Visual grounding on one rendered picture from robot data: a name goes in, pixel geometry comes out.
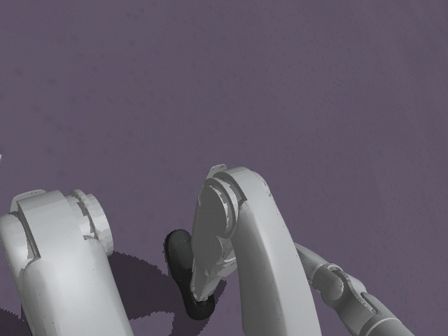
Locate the right robot foot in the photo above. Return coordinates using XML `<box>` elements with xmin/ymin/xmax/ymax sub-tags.
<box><xmin>165</xmin><ymin>229</ymin><xmax>215</xmax><ymax>321</ymax></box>

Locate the right robot arm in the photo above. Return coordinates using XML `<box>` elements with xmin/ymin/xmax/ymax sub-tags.
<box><xmin>312</xmin><ymin>263</ymin><xmax>414</xmax><ymax>336</ymax></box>

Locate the right robot hand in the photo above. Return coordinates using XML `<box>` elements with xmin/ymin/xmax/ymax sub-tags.
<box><xmin>294</xmin><ymin>242</ymin><xmax>329</xmax><ymax>287</ymax></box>

